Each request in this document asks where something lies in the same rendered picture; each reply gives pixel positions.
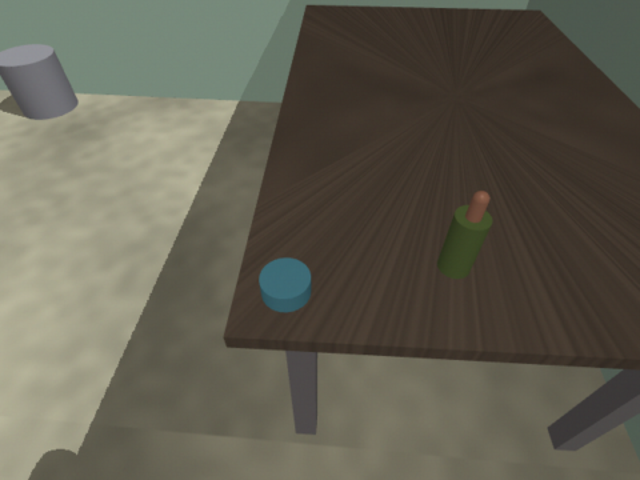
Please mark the table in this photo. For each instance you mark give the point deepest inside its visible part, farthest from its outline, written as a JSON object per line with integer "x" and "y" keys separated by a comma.
{"x": 391, "y": 119}

